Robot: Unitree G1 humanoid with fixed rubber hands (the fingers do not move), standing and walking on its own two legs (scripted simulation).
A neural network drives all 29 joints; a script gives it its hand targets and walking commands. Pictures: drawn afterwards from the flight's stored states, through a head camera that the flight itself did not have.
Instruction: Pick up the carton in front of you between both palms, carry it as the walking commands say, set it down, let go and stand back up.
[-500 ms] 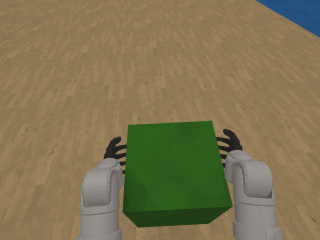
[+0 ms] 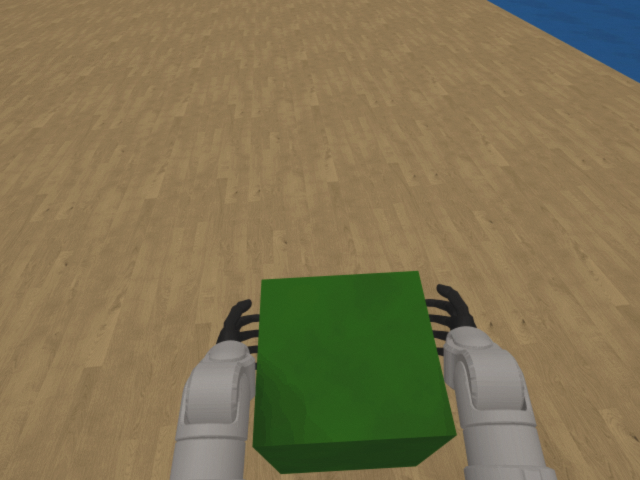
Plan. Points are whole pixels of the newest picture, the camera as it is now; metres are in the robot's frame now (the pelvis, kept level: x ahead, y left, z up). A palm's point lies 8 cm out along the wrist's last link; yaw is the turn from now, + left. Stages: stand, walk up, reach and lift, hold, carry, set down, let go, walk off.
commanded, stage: carry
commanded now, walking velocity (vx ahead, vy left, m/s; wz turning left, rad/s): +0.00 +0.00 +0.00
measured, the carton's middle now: (344, 379) +0.29 +0.00 -0.05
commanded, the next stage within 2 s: hold in 0.98 s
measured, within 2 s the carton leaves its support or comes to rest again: neither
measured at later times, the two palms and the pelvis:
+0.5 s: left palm (222, 376) +0.25 +0.15 +0.04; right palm (465, 364) +0.26 -0.14 +0.05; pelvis -0.04 +0.00 +0.00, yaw +0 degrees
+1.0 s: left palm (213, 387) +0.24 +0.16 +0.04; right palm (460, 374) +0.24 -0.13 +0.04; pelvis -0.05 +0.01 +0.00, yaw +1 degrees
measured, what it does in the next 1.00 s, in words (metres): stands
